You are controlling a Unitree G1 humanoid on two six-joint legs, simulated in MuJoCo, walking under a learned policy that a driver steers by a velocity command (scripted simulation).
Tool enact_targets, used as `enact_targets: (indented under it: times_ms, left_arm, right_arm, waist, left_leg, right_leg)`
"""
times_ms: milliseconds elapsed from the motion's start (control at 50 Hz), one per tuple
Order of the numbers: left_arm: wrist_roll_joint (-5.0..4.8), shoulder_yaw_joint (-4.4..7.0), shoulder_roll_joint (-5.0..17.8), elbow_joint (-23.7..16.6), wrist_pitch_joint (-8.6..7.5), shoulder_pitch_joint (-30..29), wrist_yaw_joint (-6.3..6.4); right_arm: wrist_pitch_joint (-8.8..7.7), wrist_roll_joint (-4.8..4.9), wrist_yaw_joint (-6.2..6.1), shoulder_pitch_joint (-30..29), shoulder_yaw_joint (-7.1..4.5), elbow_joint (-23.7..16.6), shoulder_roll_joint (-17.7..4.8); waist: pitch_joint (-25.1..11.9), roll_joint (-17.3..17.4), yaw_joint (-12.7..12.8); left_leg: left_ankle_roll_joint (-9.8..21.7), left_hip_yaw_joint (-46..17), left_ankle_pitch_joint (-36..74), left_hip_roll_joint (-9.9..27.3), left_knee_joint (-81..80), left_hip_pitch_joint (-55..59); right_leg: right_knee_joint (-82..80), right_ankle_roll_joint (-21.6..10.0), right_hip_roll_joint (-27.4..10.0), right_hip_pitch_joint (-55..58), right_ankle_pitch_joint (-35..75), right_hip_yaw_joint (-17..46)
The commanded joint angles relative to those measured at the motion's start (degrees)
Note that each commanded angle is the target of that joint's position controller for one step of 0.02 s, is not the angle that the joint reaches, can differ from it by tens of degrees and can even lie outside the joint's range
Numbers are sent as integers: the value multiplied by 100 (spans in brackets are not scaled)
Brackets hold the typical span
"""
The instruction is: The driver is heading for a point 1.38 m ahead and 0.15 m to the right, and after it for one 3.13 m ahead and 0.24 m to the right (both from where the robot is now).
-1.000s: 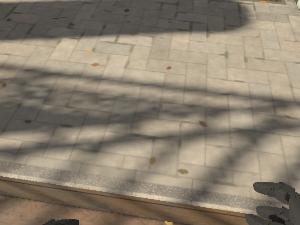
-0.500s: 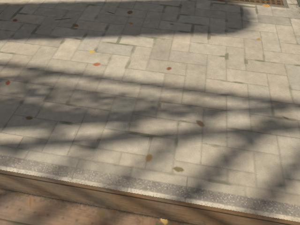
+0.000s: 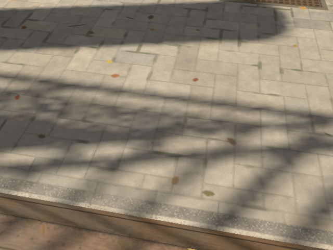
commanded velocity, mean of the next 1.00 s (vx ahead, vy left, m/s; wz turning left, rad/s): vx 0.43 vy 0.00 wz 0.00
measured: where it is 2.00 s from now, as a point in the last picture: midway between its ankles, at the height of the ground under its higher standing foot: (180, 109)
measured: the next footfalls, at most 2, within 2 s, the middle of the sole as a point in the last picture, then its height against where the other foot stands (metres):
left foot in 0.50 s outside the picture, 0.17 m higher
right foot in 1.08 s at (205, 181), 0.17 m higher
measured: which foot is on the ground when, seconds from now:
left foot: down 0.00-0.18, up 0.20-0.48, down 0.50-1.00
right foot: down 0.00-0.52, up 0.54-1.00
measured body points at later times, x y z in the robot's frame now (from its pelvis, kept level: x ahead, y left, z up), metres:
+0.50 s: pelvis +0.17 +0.02 +0.02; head +0.21 +0.01 +0.47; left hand +0.03 +0.21 -0.12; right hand +0.45 -0.10 -0.02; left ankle +0.30 +0.12 -0.57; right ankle +0.01 -0.13 -0.72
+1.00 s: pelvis +0.41 +0.02 +0.18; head +0.43 +0.05 +0.63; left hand +0.66 +0.10 +0.11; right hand +0.28 -0.14 +0.05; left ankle +0.30 +0.12 -0.57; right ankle +0.57 -0.09 -0.32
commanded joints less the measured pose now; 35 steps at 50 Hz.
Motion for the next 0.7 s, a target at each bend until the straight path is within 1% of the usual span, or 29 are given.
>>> enact_targets:
  times_ms: [20,80,120,140,160,180,200,220,240,300,320,360,380,400,420,440,460,480,500,520,540,560,580,600,620,640,660,680,700]
  left_arm:
    - [-31,65,447,-332,-162,-169,22]
    - [-57,-47,165,-338,-361,-134,-124]
    - [-55,-78,215,-264,-454,160,-173]
    - [-56,-54,344,-155,-467,569,-164]
    - [-35,98,868,-54,-475,1063,-163]
    - [9,303,1449,103,-427,1776,-135]
    - [103,319,1408,206,-358,2318,-73]
    - [189,245,1170,155,-343,2212,17]
    - [243,208,1086,101,-315,1924,65]
    - [318,-117,51,291,-293,1863,-80]
    - [238,-194,-131,289,-282,1616,-112]
    - [115,-245,-3,174,-256,1080,-89]
    - [30,-234,190,39,-239,698,-31]
    - [-102,-282,210,86,-251,750,59]
    - [-209,-207,532,97,-283,853,118]
    - [-332,-161,772,175,-440,1508,75]
    - [-192,-169,1083,293,-537,1679,-71]
    - [-142,33,1762,240,-481,1530,-103]
    - [-50,116,1886,193,-377,1267,-79]
    - [54,119,1634,-85,-379,1004,0]
    - [173,-137,303,-209,-544,1450,-208]
    - [53,-6,278,-80,-784,1278,-466]
    - [-84,-57,-82,-775,-796,138,-646]
    - [-68,-214,-313,-1374,-762,-831,-680]
    - [14,-284,-388,-1583,-713,-902,-682]
    - [-3,-401,-609,-1526,-650,-458,-704]
    - [-39,-515,-720,-1473,-636,-217,-714]
    - [-133,-555,-713,-1378,-555,145,-699]
    - [-176,-598,-670,-1381,-483,166,-656]
  right_arm:
    - [-94,49,-41,373,-214,-209,-824]
    - [-152,39,-4,528,-289,-202,-970]
    - [-169,52,55,147,-278,-330,-904]
    - [-184,58,91,-352,-233,-466,-775]
    - [-267,63,121,-757,-135,-614,-488]
    - [-416,46,135,-765,-53,-646,-252]
    - [-541,74,186,-656,-51,-524,-349]
    - [-657,196,291,-821,-72,-503,-416]
    - [-740,301,383,-1136,13,-635,-161]
    - [-789,304,490,-1825,317,-1424,351]
    - [-777,307,556,-1798,415,-1645,405]
    - [-690,249,588,-1825,657,-2072,582]
    - [-686,178,598,-2244,794,-2517,538]
    - [-727,105,580,-2587,903,-2821,528]
    - [-770,14,598,-2856,1111,-2985,710]
    - [-759,84,544,-2733,931,-2836,347]
    - [-801,145,454,-2014,639,-2689,-81]
    - [-723,124,377,-886,336,-2357,-715]
    - [-624,66,358,-329,121,-2142,-1134]
    - [-535,-102,393,575,-145,-1722,-1753]
    - [-422,-187,358,1450,-313,-1003,-2333]
    - [-384,-301,244,1334,-193,-939,-1738]
    - [-396,-55,271,711,1,-655,-1050]
    - [-446,-14,389,448,168,-279,-350]
    - [-540,-77,472,190,238,-20,110]
    - [-597,-176,554,-42,309,150,519]
    - [-580,-201,605,-36,315,251,640]
    - [-581,-248,614,-103,344,272,704]
    - [-580,-282,622,-203,349,260,611]
  waist:
    - [841,454,-144]
    - [627,788,-177]
    - [590,692,86]
    - [583,480,410]
    - [555,-306,695]
    - [283,-1549,876]
    - [34,-1597,1052]
    - [249,-997,947]
    - [548,-928,764]
    - [932,-357,417]
    - [1057,-271,153]
    - [1162,-294,-148]
    - [1266,-226,-331]
    - [1242,-159,-354]
    - [724,29,-418]
    - [12,-54,-233]
    - [-936,-869,-742]
    - [-1423,-1680,-1338]
    - [-1577,-1935,-1602]
    - [-1875,-998,-1736]
    - [-2800,2674,-1169]
    - [-2828,1550,-1176]
    - [-1294,965,-794]
    - [-235,407,-539]
    - [171,47,-175]
    - [169,-204,220]
    - [205,-382,378]
    - [301,-217,559]
    - [423,-153,649]
  left_leg:
    - [792,-948,-2211,547,-1158,-505]
    - [1271,-2005,-2110,1186,-1493,-8]
    - [1250,-1767,-1440,1110,-1290,-397]
    - [1020,-1207,-849,813,-896,-945]
    - [627,-219,346,159,353,-1677]
    - [83,479,770,-424,2164,-2812]
    - [-216,401,-335,-477,4010,-3700]
    - [-345,32,-667,-289,6162,-4445]
    - [-276,-289,-659,-44,7651,-5469]
    - [171,-464,-1101,213,10444,-7612]
    - [284,-567,-1217,364,10316,-7708]
    - [310,-169,-985,505,9798,-7289]
    - [203,259,-653,754,8197,-6637]
    - [136,594,-50,848,7184,-5632]
    - [253,1230,388,803,5472,-2838]
    - [274,1889,320,174,5273,-1161]
    - [401,1929,76,-337,5630,37]
    - [555,1481,-563,-435,4611,-255]
    - [667,843,-715,-431,3254,-545]
    - [1011,-1292,-411,261,2126,678]
    - [1869,-4842,-647,1835,-778,2289]
    - [1830,-6592,-1876,2271,-1798,1752]
    - [1374,-5629,-2563,2185,-1636,608]
    - [1088,-4298,-2251,1926,-1141,-384]
    - [810,-2921,-1375,1538,-714,-880]
    - [524,-2006,-556,1289,-508,-1195]
    - [357,-1087,64,1055,-390,-1156]
    - [383,-761,142,1040,-559,-1307]
    - [413,-381,121,988,-671,-1521]
  right_leg:
    - [57,-465,44,-1068,-1380,38]
    - [971,-549,150,-1530,-624,-35]
    - [674,-720,62,-911,-518,56]
    - [68,-817,-21,-131,-406,210]
    - [-608,-1000,-411,728,-337,1016]
    - [-1369,-1494,-1183,2048,-106,2537]
    - [-1913,-1988,-1995,2671,4,3863]
    - [-1952,-2134,-2210,2662,26,3956]
    - [-1908,-2043,-2238,2741,264,3524]
    - [-1675,-1341,-1869,2754,1266,1957]
    - [-1809,-1118,-1710,2235,1017,1540]
    - [-2370,-881,-1498,804,413,905]
    - [-2800,-717,-1128,-188,-65,344]
    - [-3184,-789,-921,-1243,138,206]
    - [-4134,-947,-862,-2619,783,-33]
    - [-3730,-1176,-731,-2431,3276,20]
    - [-2631,-1184,-988,-1452,8361,-144]
    - [-1583,-948,-1054,337,10190,-54]
    - [-449,-699,-1105,1591,10498,112]
    - [1360,-582,-942,693,9129,599]
    - [4016,-534,629,-1340,1689,1003]
    - [7339,-455,1101,-2065,948,2467]
    - [8789,-588,901,-3352,886,2269]
    - [9368,-829,670,-4056,931,1856]
    - [9422,-1043,545,-4327,1227,1810]
    - [9708,-1173,529,-4286,1590,1976]
    - [9608,-1252,473,-4485,1646,1905]
    - [9603,-1191,482,-4774,1617,1836]
    - [9428,-1028,423,-5041,1635,1691]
